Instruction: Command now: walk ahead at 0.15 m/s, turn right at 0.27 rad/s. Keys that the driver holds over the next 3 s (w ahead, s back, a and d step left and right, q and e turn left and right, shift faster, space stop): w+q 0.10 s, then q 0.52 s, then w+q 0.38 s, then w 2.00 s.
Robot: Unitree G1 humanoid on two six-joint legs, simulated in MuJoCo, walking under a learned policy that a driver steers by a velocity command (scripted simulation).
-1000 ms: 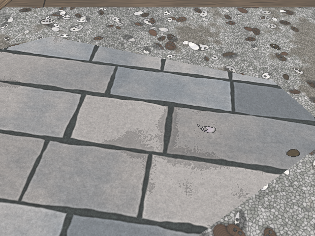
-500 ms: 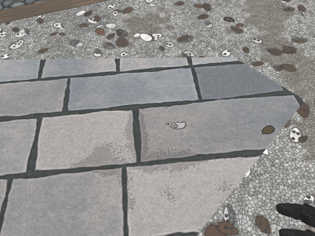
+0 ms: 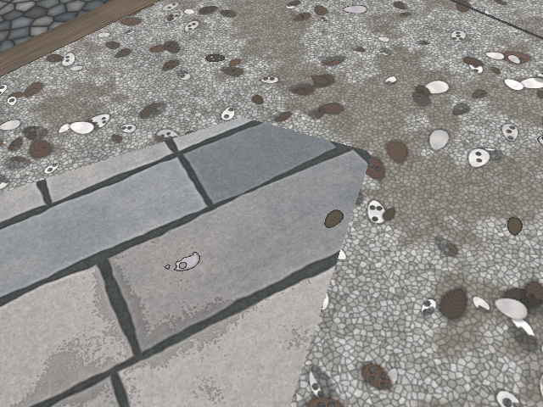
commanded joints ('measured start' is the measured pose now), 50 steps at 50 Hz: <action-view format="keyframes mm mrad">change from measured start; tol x32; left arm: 1 139 196 50 -39 21 -50 4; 50 102 100 43 43 2 -151 20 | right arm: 1 -100 -124 -27 -105 14 -25 8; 50 33 -99 -25 -188 19 -45 16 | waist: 1 95 -217 -80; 21 17 -128 -79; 24 13 280 -302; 50 56 -162 18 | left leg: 1 -393 -18 -157 379 -159 3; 21 -76 -72 -66 -112 154 38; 24 565 285 -678 -212 1047 388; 36 103 59 -533 -431 -70 270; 43 -31 -6 -609 -326 -206 202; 50 -546 -49 -288 454 73 20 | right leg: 1 237 -334 541 -442 -335 -265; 22 265 -199 -101 21 709 -67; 24 -276 71 -101 607 -401 116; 26 -359 28 108 731 -347 97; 43 148 50 53 -202 60 44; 46 369 -394 700 -429 -433 -183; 50 332 -264 373 -436 -185 -114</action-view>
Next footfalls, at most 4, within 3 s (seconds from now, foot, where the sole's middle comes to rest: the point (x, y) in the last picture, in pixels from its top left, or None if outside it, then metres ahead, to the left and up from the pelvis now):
0.46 left None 0.19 0.14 -0.76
0.88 right None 0.29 -0.07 -0.76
1.32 left None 0.40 0.32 -0.76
1.84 right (183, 287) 0.80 0.32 -0.76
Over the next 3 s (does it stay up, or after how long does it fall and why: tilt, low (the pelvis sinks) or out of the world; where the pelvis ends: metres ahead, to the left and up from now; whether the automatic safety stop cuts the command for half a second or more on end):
stays up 1.12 0.66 0.00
